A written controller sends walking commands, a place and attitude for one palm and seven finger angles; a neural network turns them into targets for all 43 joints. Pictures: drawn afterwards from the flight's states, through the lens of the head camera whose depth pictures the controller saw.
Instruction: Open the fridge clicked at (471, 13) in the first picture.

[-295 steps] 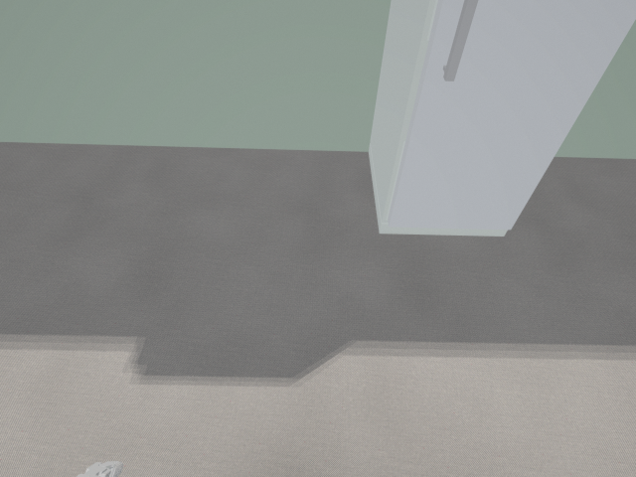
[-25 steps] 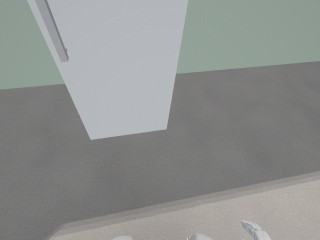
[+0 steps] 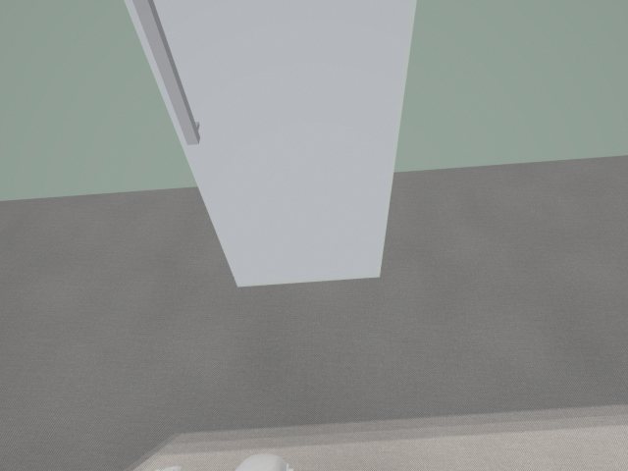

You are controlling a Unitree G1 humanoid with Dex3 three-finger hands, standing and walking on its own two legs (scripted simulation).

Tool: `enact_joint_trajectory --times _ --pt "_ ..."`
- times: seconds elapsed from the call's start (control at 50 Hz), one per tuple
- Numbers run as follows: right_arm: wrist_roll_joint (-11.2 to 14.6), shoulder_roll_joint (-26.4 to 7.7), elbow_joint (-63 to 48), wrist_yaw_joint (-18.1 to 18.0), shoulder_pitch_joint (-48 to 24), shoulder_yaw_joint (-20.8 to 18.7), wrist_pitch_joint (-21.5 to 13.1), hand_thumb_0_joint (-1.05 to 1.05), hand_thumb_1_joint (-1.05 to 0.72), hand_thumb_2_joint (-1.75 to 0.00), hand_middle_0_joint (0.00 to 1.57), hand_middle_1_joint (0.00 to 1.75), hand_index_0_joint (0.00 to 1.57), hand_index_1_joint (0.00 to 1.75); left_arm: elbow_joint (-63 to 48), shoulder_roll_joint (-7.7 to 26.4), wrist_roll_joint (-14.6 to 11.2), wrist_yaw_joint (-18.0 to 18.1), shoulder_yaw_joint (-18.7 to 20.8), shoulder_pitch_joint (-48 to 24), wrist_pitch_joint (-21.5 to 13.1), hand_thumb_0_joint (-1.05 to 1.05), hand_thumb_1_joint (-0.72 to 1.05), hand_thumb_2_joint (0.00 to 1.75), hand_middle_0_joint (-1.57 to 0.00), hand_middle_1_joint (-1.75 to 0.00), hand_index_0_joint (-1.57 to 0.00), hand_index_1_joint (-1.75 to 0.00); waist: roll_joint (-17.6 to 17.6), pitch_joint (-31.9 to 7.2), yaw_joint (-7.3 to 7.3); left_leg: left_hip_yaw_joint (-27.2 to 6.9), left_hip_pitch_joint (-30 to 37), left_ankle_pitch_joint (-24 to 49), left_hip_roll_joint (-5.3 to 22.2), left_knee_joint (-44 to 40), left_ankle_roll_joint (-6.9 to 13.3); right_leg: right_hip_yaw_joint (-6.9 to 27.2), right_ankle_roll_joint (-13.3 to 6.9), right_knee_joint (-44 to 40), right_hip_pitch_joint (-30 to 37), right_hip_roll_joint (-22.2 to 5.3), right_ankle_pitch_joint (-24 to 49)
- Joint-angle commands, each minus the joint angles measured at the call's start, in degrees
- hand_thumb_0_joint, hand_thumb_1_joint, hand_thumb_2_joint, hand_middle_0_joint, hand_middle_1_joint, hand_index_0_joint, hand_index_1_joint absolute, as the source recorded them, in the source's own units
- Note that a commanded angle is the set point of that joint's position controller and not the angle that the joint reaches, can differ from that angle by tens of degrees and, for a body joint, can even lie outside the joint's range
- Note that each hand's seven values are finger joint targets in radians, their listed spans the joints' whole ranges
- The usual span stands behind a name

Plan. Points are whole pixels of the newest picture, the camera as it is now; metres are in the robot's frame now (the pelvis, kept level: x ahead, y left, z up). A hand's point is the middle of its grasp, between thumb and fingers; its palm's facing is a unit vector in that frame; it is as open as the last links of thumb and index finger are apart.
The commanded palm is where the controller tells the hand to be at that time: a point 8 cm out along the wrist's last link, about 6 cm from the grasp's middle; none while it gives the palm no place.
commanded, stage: take the last steps up to it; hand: left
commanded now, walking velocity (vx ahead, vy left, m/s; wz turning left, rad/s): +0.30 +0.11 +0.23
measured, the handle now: (167, 54) +0.78 +0.30 +0.16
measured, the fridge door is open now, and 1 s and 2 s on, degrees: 0 0 0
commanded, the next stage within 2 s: come to a stop and stand still in 1.04 s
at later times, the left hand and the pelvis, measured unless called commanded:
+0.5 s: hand out of the picture +0.02 +0.28 -0.17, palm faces +0.13 -0.97 -0.18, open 7.4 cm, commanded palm none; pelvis +0.05 +0.08 +0.01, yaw +4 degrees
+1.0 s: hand (183, 377) +0.29 +0.25 -0.17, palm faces +0.13 -0.97 -0.21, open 7.2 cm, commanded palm none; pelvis +0.23 +0.06 +0.00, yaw +5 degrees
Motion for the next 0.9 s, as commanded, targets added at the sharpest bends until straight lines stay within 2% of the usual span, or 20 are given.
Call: enact_joint_trajectory --times 0.0,0.14,0.22,0.24,0.26,0.28,0.3,0.34,0.38,0.5,0.64,0.68,0.72,0.74,0.76,0.78,0.8,0.82,0.84,0.88 --pt "0.2 -3.1 -3.3 0.1 -1.9 -0.5 -1.8 0.0 -0.9 -0.9 0.2 0.3 0.2 0.3 -1.4 11.5 0.5 0.8 3.3 4.4 -1.9 0.0 0.9 0.9 -0.2 -0.3 -0.2 -0.3 -11.6 -2.9 3.4 1.6 -2.5 -0.3 2.6 -4.5 -1.4 11.8 -5.5 -14.0 6.5 -14.9 11.0" --pt "0.3 -1.6 -3.9 1.2 -5.1 0.4 -3.5 0.0 -0.9 -0.9 0.2 0.3 0.2 0.3 3.7 13.8 1.1 -0.1 4.0 9.1 -2.5 0.0 0.9 0.9 -0.2 -0.3 -0.2 -0.3 -13.1 -1.7 5.67 6.0 3.1 -3.2 3.6 -22.1 0.6 13.8 -6.3 -18.3 5.6 -17.5 -8.1" --pt "0.3 -1.7 0.0 0.5 6.2 0.8 -5.0 0.0 -0.9 -0.9 0.2 0.3 0.2 0.3 4.8 12.5 0.4 -0.5 3.8 5.2 -1.8 0.0 0.9 0.9 -0.2 -0.3 -0.2 -0.3 -8.9 -3.1 -0.03 10.0 23.7 5.5 1.7 -41.3 1.5 5.6 -1.5 -11.1 -6.3 -11.7 -14.9" --pt "0.2 -5.1 1.3 -0.2 10.1 0.1 -5.4 0.0 -0.9 -0.9 0.2 0.3 0.2 0.3 4.3 9.7 0.1 -0.8 3.1 4.9 -1.4 0.0 0.9 0.9 -0.2 -0.3 -0.2 -0.3 1.8 -3.7 -1.88 1.4 30.6 -1.0 7.5 -45.6 3.5 1.6 1.1 -1.5 -14.3 -7.6 -16.2" --pt "-0.4 -10.4 2.0 -0.7 14.1 -1.1 -5.5 0.0 -0.9 -0.9 0.2 0.3 0.2 0.3 2.5 5.1 0.0 -1.3 2.2 3.8 -1.3 0.0 0.9 0.9 -0.2 -0.3 -0.2 -0.3 17.1 -1.2 -3.6 -16.3 31.4 -12.3 20.3 -53.8 8.7 -4.4 3.6 13.8 -24.2 -0.7 -17.4" --pt "-0.2 -11.1 2.4 -1.1 15.3 -1.1 -5.5 0.0 -0.9 -0.9 0.2 0.3 0.2 0.3 1.0 6.0 0.6 -1.3 1.9 -0.7 -1.4 0.0 0.9 0.9 -0.2 -0.3 -0.2 -0.3 15.2 1.5 -4.66 -21.7 26.6 -17.0 23.7 -57.5 12.2 0.6 2.4 22.0 -26.5 -1.6 -17.1" --pt "-0.2 -9.3 2.9 -1.6 13.9 -0.6 -5.7 0.0 -0.9 -0.9 0.2 0.3 0.2 0.3 1.3 5.8 0.9 -1.4 2.0 -2.8 -1.4 0.0 0.9 0.9 -0.2 -0.3 -0.2 -0.3 12.5 4.6 -4.14 -20.9 23.4 -16.2 22.7 -58.7 12.4 3.2 2.0 28.1 -28.0 -2.4 -14.2" --pt "0.1 -5.0 1.9 -2.0 8.9 1.0 -6.6 0.0 -0.9 -0.9 0.2 0.3 0.2 0.3 3.9 5.9 0.8 -2.2 2.1 -0.1 -1.6 0.0 0.9 0.9 -0.2 -0.3 -0.2 -0.3 6.5 7.5 -0.8 -12.0 19.6 -5.4 18.5 -58.1 11.3 4.7 2.1 31.8 -26.1 -4.2 -5.6" --pt "0.6 -3.6 2.3 -2.2 8.4 1.4 -7.7 0.0 -0.9 -0.9 0.2 0.3 0.2 0.3 6.2 5.2 0.7 -2.5 1.9 3.9 -1.7 0.0 0.9 0.9 -0.2 -0.3 -0.2 -0.3 3.7 4.0 0.97 -5.3 22.5 8.7 15.1 -56.6 10.5 4.0 2.9 32.0 -23.6 -4.0 -0.4" --pt "0.9 -1.8 5.8 -2.7 14.0 1.5 -9.0 0.0 -0.9 -0.9 0.2 0.3 0.2 0.3 5.5 4.3 0.5 -2.0 1.9 0.9 -1.2 0.0 0.9 0.9 -0.2 -0.3 -0.2 -0.3 1.8 4.3 1.03 -1.5 27.8 27.8 15.8 -55.4 12.3 4.1 4.2 28.5 -27.3 -4.1 3.3" --pt "0.1 -1.0 9.2 -3.1 18.5 1.3 -9.0 0.0 -0.9 -0.9 0.2 0.3 0.2 0.3 1.9 2.1 0.1 -2.3 1.7 -8.7 -1.9 0.0 0.9 0.9 -0.2 -0.3 -0.2 -0.3 3.2 7.3 -1.27 0.4 28.3 34.9 16.4 -52.5 12.1 1.9 1.5 13.2 -22.9 -2.4 3.1" --pt "-0.1 -1.5 9.6 -3.1 18.1 1.1 -8.9 0.0 -0.9 -0.9 0.2 0.3 0.2 0.3 1.7 2.5 0.1 -2.3 1.8 -8.0 -2.3 0.0 0.9 0.9 -0.2 -0.3 -0.2 -0.3 2.9 6.5 -0.44 1.0 27.4 40.7 16.5 -49.2 11.7 0.7 0.1 8.8 -17.1 -0.6 0.9" --pt "0.2 -2.3 9.9 -3.1 17.7 1.1 -8.8 0.0 -0.9 -0.9 0.2 0.3 0.2 0.3 3.9 3.1 0.3 -2.0 2.3 -0.2 -3.0 0.0 0.9 0.9 -0.2 -0.3 -0.2 -0.3 2.0 2.1 3.13 3.3 26.0 53.4 14.4 -39.5 10.2 -2.0 -1.3 4.2 -5.0 3.2 2.6" --pt "0.7 -2.4 9.7 -3.0 16.7 0.9 -8.9 0.0 -0.9 -0.9 0.2 0.3 0.2 0.3 6.5 4.7 0.5 -1.8 2.9 7.9 -3.7 0.0 0.9 0.9 -0.2 -0.3 -0.2 -0.3 0.8 -2.5 6.84 5.0 22.7 53.0 12.3 -29.7 8.3 -1.6 -2.2 0.3 6.3 3.5 6.9" --pt "1.3 -0.9 8.8 -2.4 17.0 1.1 -9.2 0.0 -0.9 -0.9 0.2 0.3 0.2 0.3 8.9 9.4 0.9 -1.1 4.1 16.6 -4.6 0.0 0.9 0.9 -0.2 -0.3 -0.2 -0.3 -5.7 -9.5 9.91 7.1 10.7 38.8 8.3 -13.8 6.0 10.3 -6.1 -0.9 22.0 -6.6 11.6" --pt "1.9 2.1 6.9 -2.3 19.6 1.4 -9.4 0.0 -0.9 -0.9 0.2 0.3 0.2 0.3 9.8 14.9 0.4 -0.5 5.2 21.0 -4.8 0.0 0.9 0.9 -0.2 -0.3 -0.2 -0.3 -16.6 -15.0 8.48 7.9 -3.0 -7.0 -0.6 7.1 3.4 35.4 -13.5 -8.1 30.2 -24.2 23.4" --pt "1.8 0.5 6.3 -2.3 15.8 1.0 -8.8 0.0 -0.9 -0.9 0.2 0.3 0.2 0.3 9.1 15.2 -0.5 -0.4 5.4 18.0 -4.4 0.0 0.9 0.9 -0.2 -0.3 -0.2 -0.3 -11.1 -14.3 8.68 0.8 -3.4 -8.2 2.1 13.2 4.6 36.3 -15.3 -13.1 22.8 -24.5 11.3" --pt "1.4 1.4 5.0 -1.9 11.6 0.7 -8.6 0.0 -0.9 -0.9 0.2 0.3 0.2 0.3 7.5 12.7 -0.4 -0.3 4.7 11.8 -4.0 0.0 0.9 0.9 -0.2 -0.3 -0.2 -0.3 -7.2 -7.0 7.19 0.8 -7.2 -3.6 4.3 15.5 4.6 33.1 -14.3 -15.9 14.8 -22.5 2.0" --pt "0.8 1.8 4.5 -1.6 9.3 0.8 -8.1 0.0 -0.9 -0.9 0.2 0.3 0.2 0.3 6.7 9.3 -0.4 -0.1 3.8 7.8 -4.2 0.0 0.9 0.9 -0.2 -0.3 -0.2 -0.3 -4.0 -1.8 5.38 0.0 -7.4 0.8 6.6 13.6 4.6 27.6 -12.3 -17.0 6.9 -20.0 -0.2" --pt "0.1 4.1 5.6 -1.3 12.2 1.1 -6.8 0.0 -0.9 -0.9 0.2 0.3 0.2 0.3 6.1 5.2 0.1 0.2 2.5 3.5 -4.8 0.0 0.9 0.9 -0.2 -0.3 -0.2 -0.3 -4.0 -0.4 1.33 0.8 -2.8 4.7 8.1 7.2 3.5 16.8 -9.0 -18.6 -1.2 -15.6 4.4"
